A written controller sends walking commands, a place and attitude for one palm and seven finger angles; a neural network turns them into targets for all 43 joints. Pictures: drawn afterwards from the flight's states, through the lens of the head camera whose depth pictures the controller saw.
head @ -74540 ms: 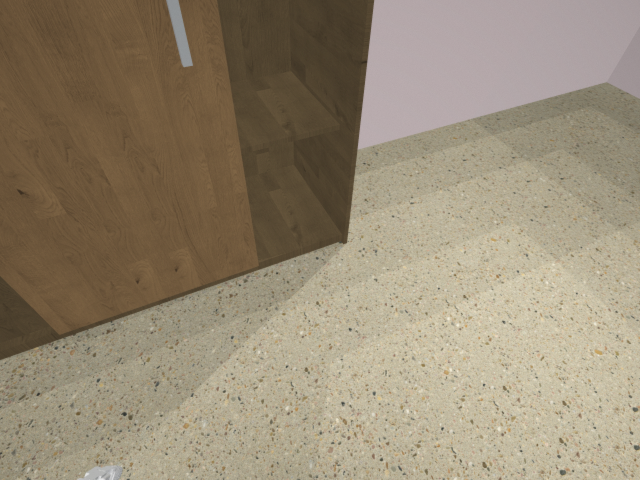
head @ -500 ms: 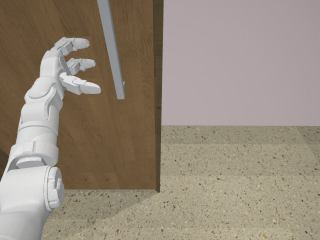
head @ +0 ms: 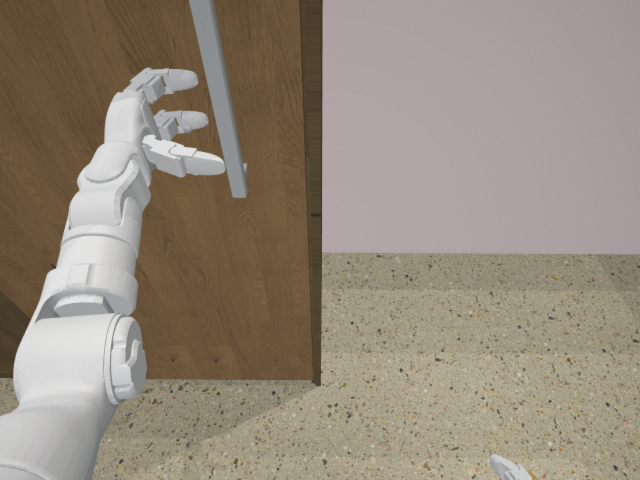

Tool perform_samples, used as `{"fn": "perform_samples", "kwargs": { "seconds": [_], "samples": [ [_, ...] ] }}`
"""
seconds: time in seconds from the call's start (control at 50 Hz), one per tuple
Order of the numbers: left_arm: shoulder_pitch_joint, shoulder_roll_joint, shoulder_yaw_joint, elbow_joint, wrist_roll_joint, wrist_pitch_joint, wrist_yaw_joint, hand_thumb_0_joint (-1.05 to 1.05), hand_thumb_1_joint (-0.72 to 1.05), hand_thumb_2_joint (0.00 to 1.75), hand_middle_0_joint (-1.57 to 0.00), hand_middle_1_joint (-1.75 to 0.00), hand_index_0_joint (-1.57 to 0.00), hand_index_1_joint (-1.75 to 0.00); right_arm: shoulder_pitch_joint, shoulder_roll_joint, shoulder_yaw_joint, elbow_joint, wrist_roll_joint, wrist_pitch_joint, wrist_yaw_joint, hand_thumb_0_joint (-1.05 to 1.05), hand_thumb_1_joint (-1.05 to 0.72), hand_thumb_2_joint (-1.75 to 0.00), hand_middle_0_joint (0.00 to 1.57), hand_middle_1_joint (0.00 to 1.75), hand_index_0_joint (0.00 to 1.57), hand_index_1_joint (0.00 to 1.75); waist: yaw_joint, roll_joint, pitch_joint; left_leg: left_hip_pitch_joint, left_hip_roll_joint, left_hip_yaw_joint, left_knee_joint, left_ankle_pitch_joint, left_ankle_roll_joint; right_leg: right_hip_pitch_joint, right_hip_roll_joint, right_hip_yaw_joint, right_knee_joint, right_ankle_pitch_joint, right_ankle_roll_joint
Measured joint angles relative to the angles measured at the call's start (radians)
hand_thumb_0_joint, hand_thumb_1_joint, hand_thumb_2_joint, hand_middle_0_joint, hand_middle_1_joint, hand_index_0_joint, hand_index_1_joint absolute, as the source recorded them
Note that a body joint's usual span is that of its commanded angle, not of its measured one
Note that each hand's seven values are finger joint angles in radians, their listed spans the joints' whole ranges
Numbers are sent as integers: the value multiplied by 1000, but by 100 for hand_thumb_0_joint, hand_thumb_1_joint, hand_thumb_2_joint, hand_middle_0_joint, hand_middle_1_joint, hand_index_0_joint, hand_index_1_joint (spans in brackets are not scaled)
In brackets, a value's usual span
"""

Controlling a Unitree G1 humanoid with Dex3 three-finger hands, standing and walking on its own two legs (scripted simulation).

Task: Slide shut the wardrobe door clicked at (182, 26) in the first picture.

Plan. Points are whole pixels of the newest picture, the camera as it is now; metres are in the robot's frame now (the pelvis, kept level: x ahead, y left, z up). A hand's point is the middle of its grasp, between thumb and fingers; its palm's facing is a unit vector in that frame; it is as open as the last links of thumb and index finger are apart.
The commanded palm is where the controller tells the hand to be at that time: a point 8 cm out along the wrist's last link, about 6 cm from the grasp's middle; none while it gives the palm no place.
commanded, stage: feel for the door with the fingertips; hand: left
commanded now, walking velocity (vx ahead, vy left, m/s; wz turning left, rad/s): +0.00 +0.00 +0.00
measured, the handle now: (225, 93) +0.52 +0.13 +0.24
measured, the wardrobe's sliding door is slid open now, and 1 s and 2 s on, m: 0.00 0.00 0.00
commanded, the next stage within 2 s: slide the fingers in behind the handle in 0.24 s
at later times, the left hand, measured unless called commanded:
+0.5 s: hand (201, 124) +0.48 +0.16 +0.22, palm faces +0.01 -1.00 +0.00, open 13.7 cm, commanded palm +0.46 +0.21 +0.22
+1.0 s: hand (214, 131) +0.46 +0.13 +0.22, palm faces -0.01 -1.00 +0.01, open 14.0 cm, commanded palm +0.44 +0.19 +0.22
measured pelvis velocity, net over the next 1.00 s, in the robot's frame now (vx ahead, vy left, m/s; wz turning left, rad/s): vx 0.00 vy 0.00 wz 0.00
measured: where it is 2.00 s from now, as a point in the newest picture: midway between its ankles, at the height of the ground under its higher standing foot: outside the picture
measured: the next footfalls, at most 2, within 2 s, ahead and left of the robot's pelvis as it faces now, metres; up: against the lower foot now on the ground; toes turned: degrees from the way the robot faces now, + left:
none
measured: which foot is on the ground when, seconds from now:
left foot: down 0.00-1.00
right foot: down 0.00-1.00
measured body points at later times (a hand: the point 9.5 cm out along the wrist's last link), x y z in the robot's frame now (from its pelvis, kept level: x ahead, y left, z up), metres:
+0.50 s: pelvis +0.00 +0.00 +0.00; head +0.02 -0.01 +0.45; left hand +0.47 +0.21 +0.22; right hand +0.03 -0.26 -0.12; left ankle -0.01 +0.11 -0.74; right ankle -0.01 -0.11 -0.74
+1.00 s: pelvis +0.00 +0.00 +0.00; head +0.01 +0.00 +0.45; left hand +0.45 +0.19 +0.23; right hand +0.12 -0.25 -0.11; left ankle -0.01 +0.11 -0.74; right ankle -0.01 -0.11 -0.74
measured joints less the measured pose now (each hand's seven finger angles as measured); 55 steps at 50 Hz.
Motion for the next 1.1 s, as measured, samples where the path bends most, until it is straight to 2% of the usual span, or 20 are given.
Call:
{"fn": "perform_samples", "kwargs": {
  "seconds": [0.1, 0.3, 0.42, 0.54, 0.66, 0.8, 0.96, 1.1],
  "samples": [
    [-27, 19, -7, 52, -4, -14, -21, -1, -50, 30, -30, -120, -30, -120, 31, -18, -9, 21, 3, -1, -3, 1, -90, -90, 21, 30, 20, 30, -5, 0, 0, -13, 1, -7, 7, -1, -2, -8, 1, -7, 2, -1, -2],
    [-91, 21, 7, 140, 11, -64, -10, -1, -50, 30, -31, -121, -31, -121, 74, -33, -23, 56, -6, -22, -3, 1, -90, -90, 21, 30, 20, 30, -32, -1, 8, -41, 2, -3, 13, 0, 0, -39, 1, -2, 10, 2, -1],
    [-116, 36, 14, 185, 24, -90, -14, -1, -50, 30, -37, -126, -36, -125, 100, -26, -23, 61, -11, -32, 4, 1, -90, -90, 21, 30, 20, 30, -36, -1, 7, -55, 2, -1, 17, 2, 1, -53, 1, 0, 12, 4, 0],
    [-91, 31, 17, 161, 16, -99, -12, -1, -50, 30, -36, -124, -34, -124, 107, -20, -21, 57, -11, -40, 11, 1, -90, -90, 21, 30, 20, 30, -34, 4, 3, -54, 2, 7, 15, 1, 3, -55, 2, 8, 10, 8, 2],
    [-35, 10, 25, 79, 5, -83, -15, -1, -50, 30, -32, -122, -32, -122, 94, -12, -18, 39, -7, -43, 16, 1, -90, -90, 21, 30, 20, 30, -28, 4, -3, -37, 4, 18, 7, -1, 4, -43, 4, 19, 2, 10, 4],
    [26, -25, 1, -32, -1, -28, 1, -1, -50, 30, -31, -120, -30, -121, 58, -9, -18, 10, 1, -33, 19, 1, -90, -90, 21, 30, 20, 30, -10, 4, -5, -17, 2, 18, 3, -4, 6, -22, 2, 19, -3, 7, 6],
    [13, -75, -54, -78, -2, 14, 41, -1, -50, 30, -30, -120, -30, -120, 1, -6, -15, 1, -1, -26, 18, 1, -90, -90, 21, 30, 20, 30, 10, 1, -3, -17, -5, 1, 9, -5, 5, -15, -5, 3, 4, -1, 6],
    [-5, -92, -48, -53, 2, 27, 61, -1, -50, 30, -30, -120, -30, -120, -23, 4, -6, -3, -6, -4, 19, 1, -90, -90, 21, 30, 20, 30, 7, 0, -7, -11, -5, 2, 5, -5, 4, -13, -4, 4, 7, -5, 5]
  ]
}}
